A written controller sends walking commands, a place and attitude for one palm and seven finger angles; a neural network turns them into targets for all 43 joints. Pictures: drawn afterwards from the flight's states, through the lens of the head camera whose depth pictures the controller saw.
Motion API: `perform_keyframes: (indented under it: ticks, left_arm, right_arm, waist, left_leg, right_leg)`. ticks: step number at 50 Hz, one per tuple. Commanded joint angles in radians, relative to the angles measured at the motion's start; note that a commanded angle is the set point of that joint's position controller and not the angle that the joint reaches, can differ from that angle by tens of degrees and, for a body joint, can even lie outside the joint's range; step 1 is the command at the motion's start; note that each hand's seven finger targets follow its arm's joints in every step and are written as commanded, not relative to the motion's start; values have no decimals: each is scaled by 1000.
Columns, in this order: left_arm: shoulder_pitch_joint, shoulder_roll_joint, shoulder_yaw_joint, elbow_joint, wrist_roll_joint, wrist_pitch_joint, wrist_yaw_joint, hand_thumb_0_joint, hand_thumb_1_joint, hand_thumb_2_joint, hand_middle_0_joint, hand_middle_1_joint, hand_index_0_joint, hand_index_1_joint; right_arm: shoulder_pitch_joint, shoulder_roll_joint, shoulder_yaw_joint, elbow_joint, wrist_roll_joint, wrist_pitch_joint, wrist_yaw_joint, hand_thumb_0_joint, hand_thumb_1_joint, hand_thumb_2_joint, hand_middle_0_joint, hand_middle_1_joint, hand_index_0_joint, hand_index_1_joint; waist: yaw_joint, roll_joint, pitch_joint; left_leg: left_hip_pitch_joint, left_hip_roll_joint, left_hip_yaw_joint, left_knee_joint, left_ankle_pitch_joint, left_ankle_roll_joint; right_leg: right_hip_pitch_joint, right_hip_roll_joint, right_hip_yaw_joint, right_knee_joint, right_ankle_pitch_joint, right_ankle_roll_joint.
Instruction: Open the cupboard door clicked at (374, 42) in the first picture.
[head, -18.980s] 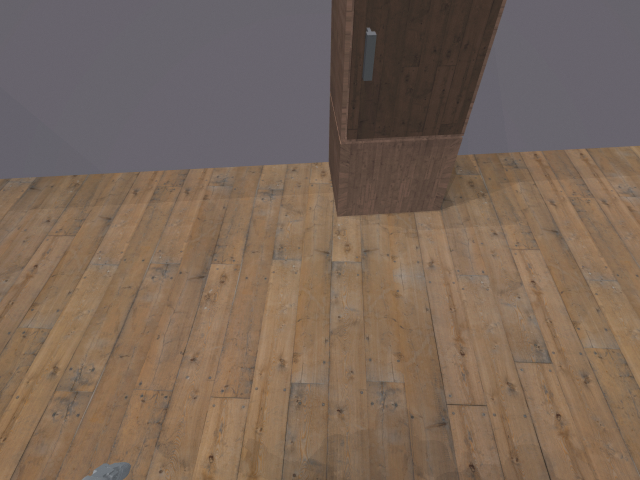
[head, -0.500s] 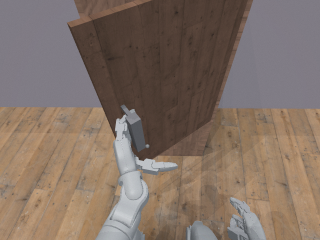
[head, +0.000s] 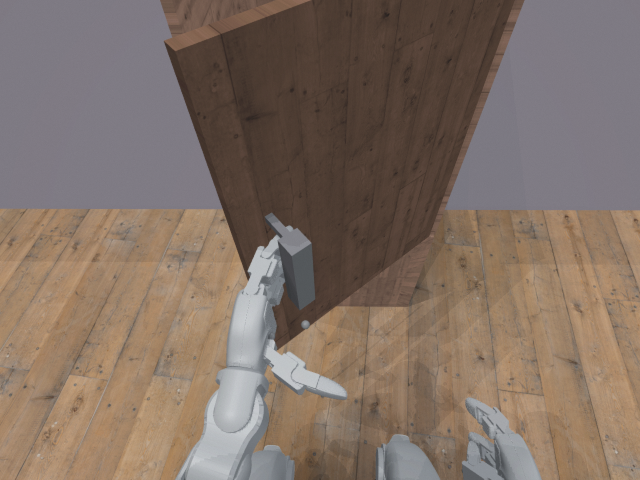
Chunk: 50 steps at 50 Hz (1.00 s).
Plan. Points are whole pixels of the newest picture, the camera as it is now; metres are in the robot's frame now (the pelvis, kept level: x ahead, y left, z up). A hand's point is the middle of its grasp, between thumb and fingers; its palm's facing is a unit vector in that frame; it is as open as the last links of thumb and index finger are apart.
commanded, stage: slide the hand sideways off the handle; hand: left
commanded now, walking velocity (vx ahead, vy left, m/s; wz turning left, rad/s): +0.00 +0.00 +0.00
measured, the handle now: (288, 261) +0.37 +0.06 +0.06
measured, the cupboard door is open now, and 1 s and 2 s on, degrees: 40 40 40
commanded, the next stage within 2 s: draw the hand back to the body in 0.74 s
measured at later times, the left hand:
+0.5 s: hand (257, 363) +0.24 +0.08 +0.05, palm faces -0.02 -1.00 -0.01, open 16.3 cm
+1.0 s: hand (222, 376) +0.22 +0.11 +0.07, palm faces -0.03 -1.00 -0.06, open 16.3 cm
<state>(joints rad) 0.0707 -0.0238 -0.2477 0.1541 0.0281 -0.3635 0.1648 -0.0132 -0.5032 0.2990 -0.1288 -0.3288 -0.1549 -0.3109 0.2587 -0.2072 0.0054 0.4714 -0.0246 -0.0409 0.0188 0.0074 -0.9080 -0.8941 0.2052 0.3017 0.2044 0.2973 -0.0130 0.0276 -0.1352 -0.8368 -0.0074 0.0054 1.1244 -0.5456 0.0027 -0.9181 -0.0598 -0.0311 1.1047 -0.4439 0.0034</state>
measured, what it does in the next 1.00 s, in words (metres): stands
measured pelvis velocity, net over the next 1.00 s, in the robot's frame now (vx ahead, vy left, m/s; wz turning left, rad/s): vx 0.01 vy -0.02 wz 0.01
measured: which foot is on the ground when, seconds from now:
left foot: down 0.00-1.00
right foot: down 0.00-1.00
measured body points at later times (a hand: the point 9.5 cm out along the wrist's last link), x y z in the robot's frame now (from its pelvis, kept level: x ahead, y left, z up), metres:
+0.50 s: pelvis +0.01 -0.01 -0.01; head +0.08 -0.02 +0.44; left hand +0.24 +0.14 +0.06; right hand +0.21 -0.23 -0.09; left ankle +0.00 +0.12 -0.65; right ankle +0.05 -0.13 -0.65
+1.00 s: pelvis +0.01 -0.02 -0.01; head +0.07 -0.03 +0.44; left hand +0.22 +0.17 +0.07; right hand +0.19 -0.24 -0.09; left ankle +0.00 +0.12 -0.65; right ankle +0.05 -0.13 -0.65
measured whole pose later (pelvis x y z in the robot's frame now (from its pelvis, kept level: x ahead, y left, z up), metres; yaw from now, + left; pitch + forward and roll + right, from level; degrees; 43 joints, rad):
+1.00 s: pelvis +0.01 -0.02 -0.01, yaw +1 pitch +14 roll +0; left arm 0.47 0.16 -0.04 -0.25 -0.14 -0.32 -0.09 -0.01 -0.50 0.30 -0.15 -0.30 -0.15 -0.30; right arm 0.26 -0.22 0.01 0.41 0.02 -0.09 -0.05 0.01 -0.91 -0.89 0.21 0.30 0.20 0.30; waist 0.00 0.04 -0.14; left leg -0.85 0.01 -0.04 1.19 -0.59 -0.02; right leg -0.92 -0.04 -0.07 1.16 -0.49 -0.02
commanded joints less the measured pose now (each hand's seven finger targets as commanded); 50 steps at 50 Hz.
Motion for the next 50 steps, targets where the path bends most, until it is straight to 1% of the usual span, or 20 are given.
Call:
perform_keyframes:
  ticks: [1, 3, 5, 7, 11, 15, 22, 24, 28, 31, 35, 36, 37, 39, 41, 42, 43, 46, 48, 50]
  left_arm:
    - [-44, 17, 25, -291, 8, -63, 1, 0, -500, 300, -150, -300, -150, -300]
    - [-23, 5, 6, -321, 4, -63, -7, 0, -500, 300, -150, -300, -150, -300]
    - [-5, 1, -6, -364, 4, -71, -14, 0, -500, 300, -150, -300, -150, -300]
    - [42, 13, 2, -389, -4, -79, -26, 0, -500, 300, -150, -300, -150, -300]
    - [116, 37, 11, -416, -11, -74, -66, 0, -500, 300, -150, -300, -150, -300]
    - [161, 80, 60, -445, -35, -66, -100, 0, -500, 300, -150, -300, -150, -300]
    - [281, 112, 101, -522, -77, -76, -152, 0, -500, 300, -150, -300, -150, -300]
    - [295, 120, 112, -508, -88, -75, -168, 0, -500, 300, -150, -300, -150, -300]
    - [322, 183, 199, -500, -114, -76, -199, 0, -500, 300, -150, -300, -150, -300]
    - [325, 188, 209, -535, -139, -82, -229, 0, -500, 300, -150, -300, -150, -300]
    - [405, 202, 241, -557, -176, -91, -260, 0, -500, 300, -150, -300, -150, -300]
    - [403, 211, 241, -559, -175, -90, -266, 0, -500, 300, -150, -300, -150, -300]
    - [380, 189, 211, -564, -173, -90, -271, 0, -500, 300, -150, -300, -150, -300]
    - [342, 189, 203, -555, -172, -88, -273, 0, -500, 300, -150, -300, -150, -300]
    - [331, 198, 206, -559, -165, -83, -269, 0, -500, 300, -150, -300, -150, -300]
    - [334, 195, 203, -556, -166, -79, -266, 0, -500, 300, -150, -300, -150, -300]
    - [345, 237, 249, -573, -169, -72, -259, 0, -500, 300, -150, -300, -150, -300]
    - [380, 291, 306, -660, -172, -44, -241, 0, -500, 300, -150, -300, -150, -300]
    - [410, 270, 296, -676, -186, -14, -239, 0, -500, 300, -150, -300, -150, -300]
    - [399, 255, 287, -665, -198, 13, -242, 0, -500, 300, -150, -300, -150, -300]
  right_arm:
    - [-66, -105, -42, -177, 0, -45, -9, 0, -900, -900, 200, 300, 200, 300]
    - [-63, -99, -39, -180, 2, -44, -12, 0, -900, -900, 200, 300, 200, 300]
    - [-60, -96, -39, -183, 1, -49, -15, 0, -900, -900, 200, 300, 200, 300]
    - [-57, -97, -42, -185, 0, -56, -19, 0, -900, -900, 200, 300, 200, 300]
    - [-53, -99, -41, -190, 5, -60, -24, 0, -900, -900, 200, 300, 200, 300]
    - [-52, -101, -42, -197, 5, -62, -33, 0, -900, -900, 200, 300, 200, 300]
    - [-53, -97, -43, -210, 10, -78, -42, 0, -900, -900, 200, 300, 200, 300]
    - [-48, -101, -43, -208, 12, -81, -44, 0, -900, -900, 200, 300, 200, 300]
    - [-51, -108, -48, -207, 13, -85, -55, 0, -900, -900, 200, 300, 200, 300]
    - [-58, -110, -47, -213, 21, -93, -60, 0, -900, -900, 200, 300, 200, 300]
    - [-46, -110, -53, -214, 24, -104, -63, 0, -900, -900, 200, 300, 200, 300]
    - [-50, -115, -51, -216, 24, -104, -64, 0, -900, -900, 200, 300, 200, 300]
    - [-51, -115, -50, -215, 24, -108, -64, 0, -900, -900, 200, 300, 200, 300]
    - [-45, -121, -51, -211, 25, -115, -66, 0, -900, -900, 200, 300, 200, 300]
    - [-49, -125, -52, -216, 24, -121, -69, 0, -900, -900, 200, 300, 200, 300]
    - [-48, -124, -50, -220, 23, -123, -68, 0, -900, -900, 200, 300, 200, 300]
    - [-45, -123, -52, -224, 26, -120, -70, 0, -900, -900, 200, 300, 200, 300]
    - [-40, -120, -50, -242, 33, -112, -78, 0, -900, -900, 200, 300, 200, 300]
    - [-35, -113, -42, -248, 43, -106, -78, 0, -900, -900, 200, 300, 200, 300]
    - [-35, -114, -34, -244, 47, -105, -82, 0, -900, -900, 200, 300, 200, 300]
  waist:
    - [20, -109, -270]
    - [8, -74, -239]
    - [-1, -76, -238]
    - [0, -85, -259]
    - [-2, -66, -239]
    - [2, -86, -243]
    - [10, -54, -259]
    - [0, -81, -227]
    - [9, -100, -228]
    - [12, -60, -230]
    - [17, -66, -258]
    - [16, -55, -252]
    - [3, -51, -238]
    - [-13, -62, -203]
    - [-8, -68, -209]
    - [-3, -67, -213]
    - [10, -54, -219]
    - [37, -30, -283]
    - [30, -19, -244]
    - [11, -52, -185]
  left_leg:
    - [58, -17, -25, -188, 212, 0]
    - [64, -16, -21, -184, 204, -1]
    - [74, -14, -26, -175, 210, 0]
    - [71, -15, -28, -164, 227, -1]
    - [61, -19, -28, -152, 227, 1]
    - [35, -22, -27, -140, 209, 1]
    - [34, -26, -23, -114, 267, 2]
    - [13, -27, -24, -107, 229, 3]
    - [-35, -29, -17, -86, 187, 3]
    - [-38, -32, -16, -81, 187, 4]
    - [-30, -32, -15, -70, 217, 3]
    - [-37, -32, -20, -72, 224, 4]
    - [-33, -31, -21, -68, 216, 4]
    - [-46, -29, -24, -60, 177, 4]
    - [-51, -29, -30, -61, 165, 6]
    - [-59, -31, -26, -60, 147, 4]
    - [-54, -30, -21, -69, 136, 3]
    - [13, -33, -18, -114, 194, 8]
    - [46, -33, -16, -150, 199, 6]
    - [53, -31, -19, -174, 167, 7]
  right_leg:
    - [297, 39, -18, -143, 164, -48]
    - [276, 38, -19, -144, 164, -44]
    - [263, 40, -22, -138, 169, -43]
    - [273, 40, -21, -129, 190, -41]
    - [262, 42, -18, -125, 195, -41]
    - [274, 40, -12, -125, 189, -37]
    - [293, 40, -6, -104, 265, -35]
    - [278, 41, -2, -116, 231, -30]
    - [288, 38, 24, -127, 180, -26]
    - [289, 38, 31, -129, 163, -30]
    - [304, 39, 30, -118, 213, -25]
    - [301, 41, 24, -111, 210, -29]
    - [274, 40, 19, -107, 203, -26]
    - [235, 41, 22, -116, 142, -23]
    - [225, 43, 18, -113, 105, -27]
    - [227, 38, 25, -118, 78, -25]
    - [241, 38, 34, -133, 53, -26]
    - [326, 45, 24, -147, 125, -30]
    - [345, 49, 9, -174, 141, -26]
    - [337, 53, 3, -213, 100, -18]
